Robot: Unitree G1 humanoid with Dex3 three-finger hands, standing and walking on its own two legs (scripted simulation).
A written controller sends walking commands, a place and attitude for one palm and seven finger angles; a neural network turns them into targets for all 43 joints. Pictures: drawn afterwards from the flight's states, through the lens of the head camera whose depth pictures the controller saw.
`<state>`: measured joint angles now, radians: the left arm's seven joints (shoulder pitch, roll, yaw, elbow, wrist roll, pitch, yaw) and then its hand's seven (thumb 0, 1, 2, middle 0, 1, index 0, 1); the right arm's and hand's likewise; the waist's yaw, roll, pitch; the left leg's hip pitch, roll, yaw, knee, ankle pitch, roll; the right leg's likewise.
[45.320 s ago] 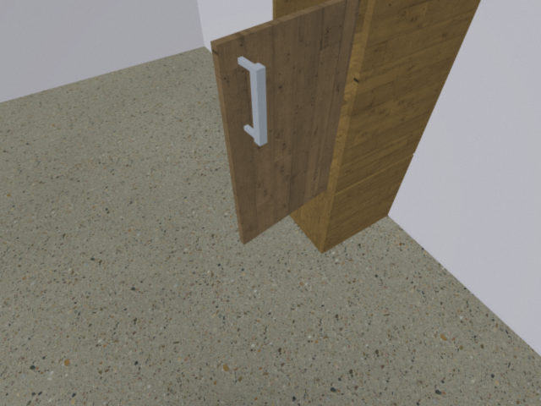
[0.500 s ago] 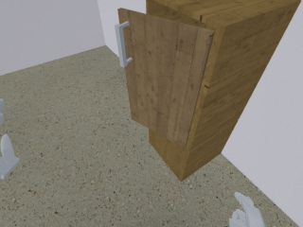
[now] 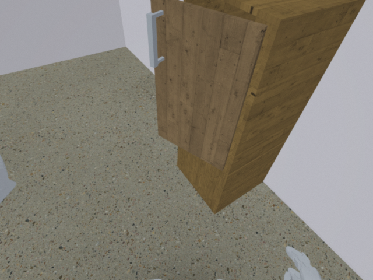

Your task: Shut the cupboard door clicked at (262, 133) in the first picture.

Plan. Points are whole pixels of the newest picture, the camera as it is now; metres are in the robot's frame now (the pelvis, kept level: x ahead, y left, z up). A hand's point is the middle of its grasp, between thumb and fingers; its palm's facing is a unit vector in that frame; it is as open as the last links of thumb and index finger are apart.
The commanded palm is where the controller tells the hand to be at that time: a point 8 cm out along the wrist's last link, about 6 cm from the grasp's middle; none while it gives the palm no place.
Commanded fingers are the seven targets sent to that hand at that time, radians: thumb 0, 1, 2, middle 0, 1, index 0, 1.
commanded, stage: step back with the hand held close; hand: left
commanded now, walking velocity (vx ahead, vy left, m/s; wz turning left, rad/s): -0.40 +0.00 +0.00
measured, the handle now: (156, 40) +0.75 +0.14 +0.16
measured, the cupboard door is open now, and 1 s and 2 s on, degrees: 22 22 22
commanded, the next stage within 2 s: stop stepping back and stand still in 0.94 s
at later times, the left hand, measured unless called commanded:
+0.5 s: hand out of the picture +0.18 +0.28 +0.19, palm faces +0.50 -0.77 -0.40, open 7.4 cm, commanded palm +0.12 +0.30 +0.20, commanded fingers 0.00 0.90 0.90 -0.20 -0.30 -0.20 -0.30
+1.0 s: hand out of the picture +0.07 +0.27 +0.19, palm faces +0.46 -0.75 -0.48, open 7.4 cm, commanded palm +0.00 +0.29 +0.20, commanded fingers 0.00 0.90 0.90 -0.20 -0.30 -0.20 -0.30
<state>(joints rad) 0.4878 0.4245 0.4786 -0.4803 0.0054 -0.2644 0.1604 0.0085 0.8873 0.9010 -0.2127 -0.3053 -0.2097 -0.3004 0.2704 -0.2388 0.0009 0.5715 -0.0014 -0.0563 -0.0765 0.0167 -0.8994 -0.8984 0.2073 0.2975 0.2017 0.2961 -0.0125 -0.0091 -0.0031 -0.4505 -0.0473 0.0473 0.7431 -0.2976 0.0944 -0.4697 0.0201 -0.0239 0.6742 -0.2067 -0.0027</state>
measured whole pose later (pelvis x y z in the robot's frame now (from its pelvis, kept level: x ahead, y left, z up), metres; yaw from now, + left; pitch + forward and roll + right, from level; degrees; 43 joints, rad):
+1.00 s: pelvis -0.13 -0.01 +0.02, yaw +3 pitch +2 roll -1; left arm 0.54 0.46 0.46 -0.52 -0.02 -0.19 0.16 0.01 0.89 0.90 -0.21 -0.31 -0.21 -0.30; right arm 0.22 -0.20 -0.03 0.61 0.00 -0.04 -0.10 0.02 -0.90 -0.90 0.20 0.30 0.20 0.30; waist -0.02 -0.04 -0.02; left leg -0.41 0.03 -0.02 0.61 -0.23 -0.01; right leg -0.44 0.02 0.03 0.66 -0.21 0.03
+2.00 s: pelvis -0.19 +0.00 +0.03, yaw +2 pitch +0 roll -1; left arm 0.51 0.38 0.40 -0.43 -0.02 -0.18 0.17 0.01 0.89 0.90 -0.21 -0.30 -0.20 -0.30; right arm 0.26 -0.17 0.04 0.64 0.00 -0.10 -0.07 0.02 -0.90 -0.90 0.21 0.30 0.20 0.30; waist -0.01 0.00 -0.04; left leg -0.31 0.00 0.03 0.51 -0.21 0.03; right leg -0.20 0.04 0.01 0.48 -0.28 -0.02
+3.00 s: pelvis -0.20 +0.01 +0.03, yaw +2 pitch -2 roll -1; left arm 0.39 0.21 0.01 1.15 0.01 0.03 0.02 0.00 0.93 0.90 -0.20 -0.30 -0.20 -0.30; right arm 0.33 -0.20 0.00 1.11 -0.02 0.03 -0.03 0.01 -0.90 -0.90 0.20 0.30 0.20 0.30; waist 0.00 -0.01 0.06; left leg -0.24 -0.02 0.04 0.41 -0.15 0.05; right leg -0.14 0.02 0.01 0.39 -0.23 -0.01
